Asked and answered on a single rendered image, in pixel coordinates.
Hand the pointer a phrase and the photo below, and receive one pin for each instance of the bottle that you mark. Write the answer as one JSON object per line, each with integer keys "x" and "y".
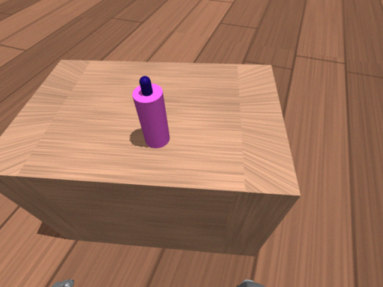
{"x": 150, "y": 107}

